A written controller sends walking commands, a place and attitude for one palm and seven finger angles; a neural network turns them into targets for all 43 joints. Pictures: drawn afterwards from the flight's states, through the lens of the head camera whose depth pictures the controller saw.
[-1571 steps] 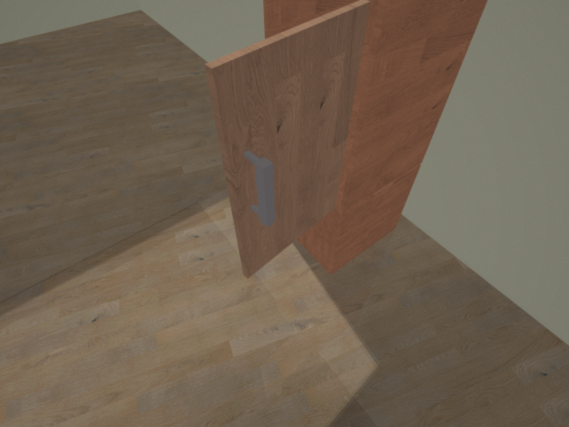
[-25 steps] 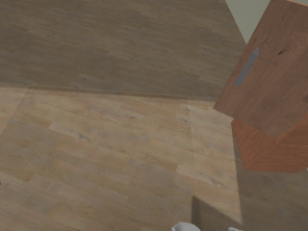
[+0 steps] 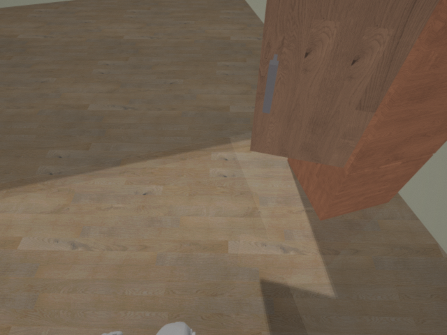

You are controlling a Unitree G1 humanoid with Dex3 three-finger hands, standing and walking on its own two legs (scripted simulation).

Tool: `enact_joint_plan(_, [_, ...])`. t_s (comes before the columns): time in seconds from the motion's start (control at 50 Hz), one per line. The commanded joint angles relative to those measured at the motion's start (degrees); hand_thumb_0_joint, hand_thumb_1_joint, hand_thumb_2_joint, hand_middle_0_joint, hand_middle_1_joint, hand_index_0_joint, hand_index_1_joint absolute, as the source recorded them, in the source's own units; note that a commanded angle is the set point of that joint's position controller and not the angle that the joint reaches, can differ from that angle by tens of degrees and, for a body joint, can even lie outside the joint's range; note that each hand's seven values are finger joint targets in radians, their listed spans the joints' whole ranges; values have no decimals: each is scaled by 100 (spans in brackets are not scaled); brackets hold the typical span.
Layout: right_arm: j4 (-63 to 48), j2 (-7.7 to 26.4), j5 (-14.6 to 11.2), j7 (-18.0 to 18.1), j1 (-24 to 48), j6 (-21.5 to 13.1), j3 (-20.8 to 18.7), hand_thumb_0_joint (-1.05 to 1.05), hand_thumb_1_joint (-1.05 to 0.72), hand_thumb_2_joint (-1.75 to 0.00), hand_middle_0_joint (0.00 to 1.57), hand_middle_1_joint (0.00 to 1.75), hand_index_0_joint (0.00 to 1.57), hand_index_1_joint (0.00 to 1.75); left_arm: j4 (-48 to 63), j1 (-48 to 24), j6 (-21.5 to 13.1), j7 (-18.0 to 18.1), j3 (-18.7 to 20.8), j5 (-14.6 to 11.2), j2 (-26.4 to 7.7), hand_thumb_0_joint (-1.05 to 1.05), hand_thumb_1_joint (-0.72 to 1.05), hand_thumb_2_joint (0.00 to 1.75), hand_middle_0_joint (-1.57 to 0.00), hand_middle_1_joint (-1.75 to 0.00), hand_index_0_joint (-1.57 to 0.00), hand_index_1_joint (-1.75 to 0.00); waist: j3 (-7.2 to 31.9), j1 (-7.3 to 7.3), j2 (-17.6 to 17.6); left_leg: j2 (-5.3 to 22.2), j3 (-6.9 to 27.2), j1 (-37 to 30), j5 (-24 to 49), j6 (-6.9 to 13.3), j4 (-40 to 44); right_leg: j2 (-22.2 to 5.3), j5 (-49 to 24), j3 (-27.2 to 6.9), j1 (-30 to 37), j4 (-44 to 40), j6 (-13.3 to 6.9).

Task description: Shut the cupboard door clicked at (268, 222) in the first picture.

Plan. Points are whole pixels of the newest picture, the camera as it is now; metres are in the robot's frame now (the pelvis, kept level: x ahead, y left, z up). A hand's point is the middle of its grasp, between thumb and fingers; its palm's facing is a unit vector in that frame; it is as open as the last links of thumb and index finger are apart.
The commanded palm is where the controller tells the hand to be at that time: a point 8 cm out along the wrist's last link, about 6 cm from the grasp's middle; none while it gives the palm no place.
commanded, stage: turn to face it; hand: left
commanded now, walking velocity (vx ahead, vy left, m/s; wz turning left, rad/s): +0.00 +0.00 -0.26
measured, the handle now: (270, 84) +0.77 -0.10 -0.01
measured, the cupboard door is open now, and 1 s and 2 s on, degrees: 61 61 61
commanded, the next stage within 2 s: take the last steps up to it in 0.12 s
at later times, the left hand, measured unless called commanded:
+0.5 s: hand (137, 325) +0.16 +0.19 -0.16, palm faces -0.20 -0.96 -0.19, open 7.4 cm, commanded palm none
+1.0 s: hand (182, 301) +0.22 +0.11 -0.20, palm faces -0.19 -0.97 -0.12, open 7.4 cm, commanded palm none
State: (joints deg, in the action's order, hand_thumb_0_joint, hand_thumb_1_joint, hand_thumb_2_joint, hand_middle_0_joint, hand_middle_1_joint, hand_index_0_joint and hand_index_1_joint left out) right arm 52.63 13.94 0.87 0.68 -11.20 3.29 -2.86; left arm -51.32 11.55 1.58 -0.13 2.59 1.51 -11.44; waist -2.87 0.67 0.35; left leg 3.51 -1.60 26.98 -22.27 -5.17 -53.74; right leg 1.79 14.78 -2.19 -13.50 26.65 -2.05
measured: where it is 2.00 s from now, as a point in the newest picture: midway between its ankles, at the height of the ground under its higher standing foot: (256, 320)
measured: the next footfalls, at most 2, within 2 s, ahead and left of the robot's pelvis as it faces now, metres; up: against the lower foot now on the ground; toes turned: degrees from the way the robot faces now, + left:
left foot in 0.12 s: +0.06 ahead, +0.13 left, +0.00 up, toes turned +1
right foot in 0.56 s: +0.08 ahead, -0.14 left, +0.00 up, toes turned -15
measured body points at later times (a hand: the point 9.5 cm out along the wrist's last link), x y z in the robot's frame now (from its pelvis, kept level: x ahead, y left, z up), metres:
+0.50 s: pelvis +0.05 +0.01 +0.00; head +0.08 +0.01 +0.45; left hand +0.17 +0.24 -0.15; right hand +0.00 -0.24 -0.15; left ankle +0.02 +0.13 -0.74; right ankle +0.01 -0.12 -0.71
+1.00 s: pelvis +0.21 -0.06 -0.02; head +0.24 -0.04 +0.43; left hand +0.23 +0.16 -0.19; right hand +0.24 -0.31 -0.15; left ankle +0.29 +0.01 -0.74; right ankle +0.06 -0.13 -0.69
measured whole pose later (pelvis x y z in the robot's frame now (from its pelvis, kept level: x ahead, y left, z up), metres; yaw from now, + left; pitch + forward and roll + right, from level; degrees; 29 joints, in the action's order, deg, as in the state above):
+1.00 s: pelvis +0.21 -0.06 -0.02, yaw -13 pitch +0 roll -1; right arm 55.6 9.1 2.5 0.5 -10.9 -2.8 -1.3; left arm -63.9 19.8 0.4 -0.5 2.4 1.1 -10.2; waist -2.7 0.3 -3.0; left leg 3.9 -9.6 22.1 -15.8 3.2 -38.6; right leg 1.7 29.3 2.0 -12.2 55.6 -3.1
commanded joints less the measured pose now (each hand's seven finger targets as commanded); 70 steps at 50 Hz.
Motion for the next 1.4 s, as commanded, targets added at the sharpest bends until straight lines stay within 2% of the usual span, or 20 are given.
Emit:
enact_joint_plan(0.0, [-442,335,-33,59,25,-243,-37,0,-90,-90,20,30,20,30,296,155,-85,96,373,10,-1233,0,90,90,-20,-30,-20,-30,615,-151,-805,-132,-84,-317,-9,83,1233,-1472,-2596,-1421,619,-419,-917])
enact_joint_plan(0.06, [-198,444,-39,103,-541,-323,-37,0,-90,-90,20,30,20,30,262,-57,-31,91,322,-67,-1006,0,90,90,-20,-30,-20,-30,549,127,-518,-51,19,-1898,1436,200,2897,-995,-1658,-1172,-434,97,-360])
enact_joint_plan(0.1, [-249,1215,75,149,-721,-386,-139,0,-90,-90,20,30,20,30,334,251,18,55,224,-138,-522,0,90,90,-20,-30,-20,-30,675,81,1669,1957,2064,-2306,2755,1180,3593,73,1447,-56,-1335,1730,224])
enact_joint_plan(0.12, [-298,1177,116,170,-644,-337,-122,0,-90,-90,20,30,20,30,357,137,41,56,240,-96,-663,0,90,90,-20,-30,-20,-30,498,115,1280,2180,2092,-1732,2359,1576,3737,-30,2022,-111,-1170,2678,226])
enact_joint_plan(0.22, [-239,710,127,245,-361,-398,28,0,-90,-90,20,30,20,30,109,115,116,-38,244,-47,-530,0,90,90,-20,-30,-20,-30,418,-55,991,1402,743,-2059,3845,1346,3415,-261,1211,14,-1401,3236,383])
enact_joint_plan(0.36, [133,924,160,179,-1047,-444,-172,0,-90,-90,20,30,20,30,258,-664,67,-265,189,24,-447,0,90,90,-20,-30,-20,-30,235,381,809,1690,842,-2467,1046,1317,3927,-379,1006,412,-1664,2127,328])
enact_joint_plan(0.5, [301,1005,135,119,-714,-484,-234,0,-90,-90,20,30,20,30,-84,114,-29,-329,261,30,-496,0,90,90,-20,-30,-20,-30,287,-124,622,1421,69,-1349,744,917,3116,-99,-45,847,480,-26,154])
enact_joint_plan(0.52, [271,877,91,87,-596,-498,-208,0,-90,-90,20,30,20,30,-263,644,-84,-285,329,35,-753,0,90,90,-20,-30,-20,-30,431,-400,-54,1040,-365,-652,537,697,2358,-345,118,456,1445,-560,-20])
enact_joint_plan(0.54, [79,413,5,53,-417,-516,-87,0,-90,-90,20,30,20,30,-454,1223,-156,-189,443,77,-1349,0,90,90,-20,-30,-20,-30,551,-673,-1689,197,-1127,699,-606,382,798,-1655,1104,-1444,2375,-1284,-601])
enact_joint_plan(0.56, [-147,425,35,53,84,-480,-39,0,-90,-90,20,30,20,30,-536,1455,-135,-92,463,1,-1528,0,90,90,-20,-30,-20,-30,271,-834,-1725,28,-674,1279,-1641,387,-399,-2340,1228,-2318,1988,-1699,-1137])
enact_joint_plan(0.68, [205,224,124,-59,-330,-427,-81,0,-90,-90,20,30,20,30,-374,359,-341,15,186,-16,-738,0,90,90,-20,-30,-20,-30,-224,25,-508,383,-227,788,100,276,-682,-1560,-323,-507,559,-1596,-1069])
enact_joint_plan(0.86, [292,204,112,-43,-718,-601,-62,0,-90,-90,20,30,20,30,-864,610,-417,24,156,-55,-756,0,90,90,-20,-30,-20,-30,147,373,-346,-105,-773,-1144,1230,424,2126,-1163,-2480,17,748,-154,-753])
enact_joint_plan(0.88, [482,429,143,-5,-1309,-634,-116,0,-90,-90,20,30,20,30,-825,620,-405,16,149,-101,-664,0,90,90,-20,-30,-20,-30,486,590,92,2,-493,-2185,1619,509,2454,-872,-2457,211,269,817,-565])
enact_joint_plan(0.92, [676,1329,212,114,-2327,-620,-265,0,-90,-90,20,30,20,30,-604,902,-374,-29,44,-138,-342,0,90,90,-20,-30,-20,-30,1198,751,1801,2535,3075,-3692,1758,1664,3709,127,1837,474,-1733,3893,-97])
enact_joint_plan(0.94, [577,1256,153,119,-1902,-550,-237,0,-90,-90,20,30,20,30,-562,696,-336,-14,79,-44,-501,0,90,90,-20,-30,-20,-30,791,592,1032,2587,2933,-2902,790,1809,3956,-196,1824,11,-1842,4453,-158])
enact_joint_plan(1.0, [357,525,140,153,-1027,-611,-60,0,-90,-90,20,30,20,30,-586,344,-239,-88,137,39,-324,0,90,90,-20,-30,-20,-30,-490,197,583,1956,1767,-1184,706,1382,4345,-682,616,-55,-1934,4427,37])
enact_joint_plan(1.08, [399,439,109,146,-867,-691,-31,0,-90,-90,20,30,20,30,-659,663,-150,-106,105,-15,-47,0,90,90,-20,-30,-20,-30,210,-40,667,1383,290,-1613,2494,1274,3993,-657,264,297,-1365,2985,211])
enact_joint_plan(1.24, [502,338,49,86,-580,-460,-70,0,-90,-90,20,30,20,30,-654,747,-210,-27,86,-10,-166,0,90,90,-20,-30,-20,-30,234,-283,364,790,-340,-1086,1855,860,2868,-352,-1129,716,458,23,344])
enact_joint_plan(1.3, [575,-121,-87,66,-1161,-315,27,0,-90,-90,20,30,20,30,-725,861,-355,101,106,-25,-1076,0,90,90,-20,-30,-20,-30,874,-133,-1172,-69,-471,-1091,-1176,317,1411,-2374,-3623,-1086,789,-791,-653])
enact_joint_plan(1.38, [642,68,-104,131,-960,-138,-39,0,-90,-90,20,30,20,30,-672,430,-262,265,156,-13,-933,0,90,90,-20,-30,-20,-30,725,-200,-1621,-101,24,-410,-1228,279,98,-2326,-6090,-822,1111,-196,-946])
